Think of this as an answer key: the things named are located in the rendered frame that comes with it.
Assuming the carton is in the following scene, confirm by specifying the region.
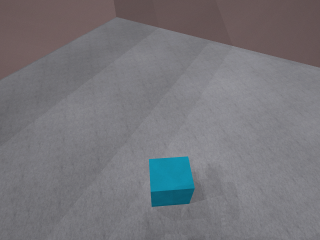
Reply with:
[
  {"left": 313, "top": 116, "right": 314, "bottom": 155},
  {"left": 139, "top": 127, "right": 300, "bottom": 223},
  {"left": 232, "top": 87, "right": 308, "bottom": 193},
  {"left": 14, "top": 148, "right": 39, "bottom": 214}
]
[{"left": 149, "top": 156, "right": 195, "bottom": 207}]

